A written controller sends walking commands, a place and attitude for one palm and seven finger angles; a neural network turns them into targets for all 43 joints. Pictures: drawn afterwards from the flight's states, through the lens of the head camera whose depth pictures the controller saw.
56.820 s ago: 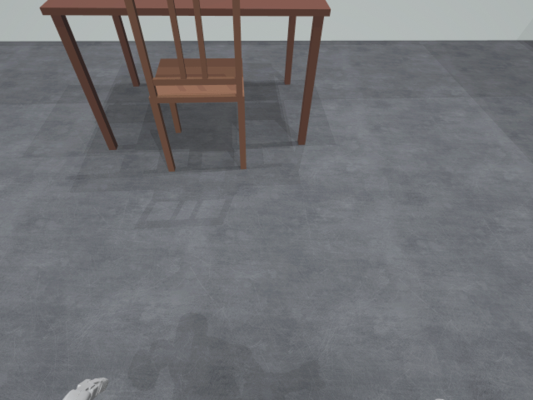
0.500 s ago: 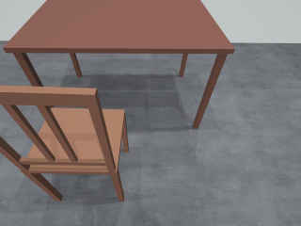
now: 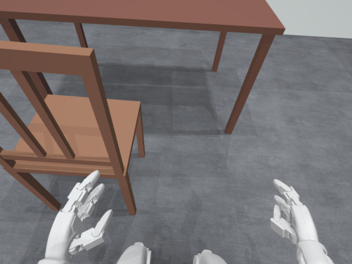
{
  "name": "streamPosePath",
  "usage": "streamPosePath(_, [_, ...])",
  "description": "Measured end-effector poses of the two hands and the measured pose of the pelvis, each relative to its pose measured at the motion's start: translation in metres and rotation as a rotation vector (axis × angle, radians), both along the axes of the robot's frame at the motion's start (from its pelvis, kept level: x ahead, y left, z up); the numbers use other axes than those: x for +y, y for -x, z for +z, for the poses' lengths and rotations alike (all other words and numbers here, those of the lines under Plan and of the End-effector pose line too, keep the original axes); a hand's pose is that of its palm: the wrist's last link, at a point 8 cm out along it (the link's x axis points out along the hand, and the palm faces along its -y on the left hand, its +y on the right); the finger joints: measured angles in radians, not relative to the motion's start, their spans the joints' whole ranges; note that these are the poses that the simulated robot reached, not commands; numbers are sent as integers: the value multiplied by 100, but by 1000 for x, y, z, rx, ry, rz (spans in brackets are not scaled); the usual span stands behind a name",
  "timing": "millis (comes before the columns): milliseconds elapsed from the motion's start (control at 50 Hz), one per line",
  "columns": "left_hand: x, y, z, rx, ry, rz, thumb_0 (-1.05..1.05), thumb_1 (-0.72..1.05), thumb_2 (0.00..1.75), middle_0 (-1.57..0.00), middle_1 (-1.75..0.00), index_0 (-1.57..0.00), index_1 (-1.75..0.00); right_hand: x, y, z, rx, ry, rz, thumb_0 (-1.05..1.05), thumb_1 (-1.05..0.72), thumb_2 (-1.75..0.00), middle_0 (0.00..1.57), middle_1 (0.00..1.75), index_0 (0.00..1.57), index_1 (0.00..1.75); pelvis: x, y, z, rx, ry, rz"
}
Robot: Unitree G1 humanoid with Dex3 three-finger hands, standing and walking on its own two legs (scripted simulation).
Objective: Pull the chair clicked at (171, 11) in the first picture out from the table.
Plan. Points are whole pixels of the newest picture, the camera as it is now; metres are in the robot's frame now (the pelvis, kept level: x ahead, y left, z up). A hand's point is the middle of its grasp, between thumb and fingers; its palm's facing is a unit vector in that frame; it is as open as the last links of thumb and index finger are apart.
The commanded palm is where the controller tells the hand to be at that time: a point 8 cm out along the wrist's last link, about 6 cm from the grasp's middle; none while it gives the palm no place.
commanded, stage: raise the hand toward the chair's back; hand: left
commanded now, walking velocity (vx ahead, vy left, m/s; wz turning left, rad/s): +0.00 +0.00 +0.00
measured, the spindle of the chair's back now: (14, 120) +0.42 +0.46 +0.03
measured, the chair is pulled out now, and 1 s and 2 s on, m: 0.34 0.34 0.34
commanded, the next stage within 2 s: aim the fingers beside a spindle in 1.66 s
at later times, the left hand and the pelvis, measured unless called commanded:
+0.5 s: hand (87, 204) +0.22 +0.20 +0.04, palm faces +0.08 -1.00 -0.04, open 13.7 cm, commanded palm +0.19 +0.25 +0.04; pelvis +0.01 -0.01 +0.00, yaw +1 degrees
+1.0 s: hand (73, 196) +0.24 +0.23 +0.04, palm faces +0.00 -1.00 -0.04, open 16.8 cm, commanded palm +0.22 +0.29 +0.05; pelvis +0.01 +0.03 +0.00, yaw +1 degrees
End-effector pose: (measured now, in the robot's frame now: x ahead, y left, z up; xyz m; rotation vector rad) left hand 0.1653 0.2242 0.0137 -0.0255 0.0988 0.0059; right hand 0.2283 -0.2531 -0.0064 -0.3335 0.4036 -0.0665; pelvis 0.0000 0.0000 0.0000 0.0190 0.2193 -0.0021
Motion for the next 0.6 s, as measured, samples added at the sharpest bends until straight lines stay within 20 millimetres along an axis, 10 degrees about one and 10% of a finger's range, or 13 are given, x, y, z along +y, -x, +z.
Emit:
streamPosePath(140, [24,36,14,-20,-95,156,2,43,69,-15,-22,-15,-22,29,-15,-49,59,-66,75,1,-91,-90,20,29,20,30,-14,2,-22,18,41,43])
streamPosePath(300, [1,-30,23,-49,-75,-95,1,24,61,-13,-19,-13,-19,43,36,-96,229,-173,3,1,-90,-90,20,30,21,30,-20,5,-22,48,50,49])
streamPosePath(440, [15,-39,24,67,-31,21,1,8,54,-12,-17,-12,-17,12,75,-90,316,-156,-158,1,-90,-90,20,30,21,30,-15,-7,-6,50,27,20])
streamPosePath(600, [30,-27,25,-8,-77,27,1,-10,46,-10,-14,-10,-14,-6,65,-76,284,-51,-169,1,-91,-90,20,30,20,30,-1,-7,-7,55,42,25])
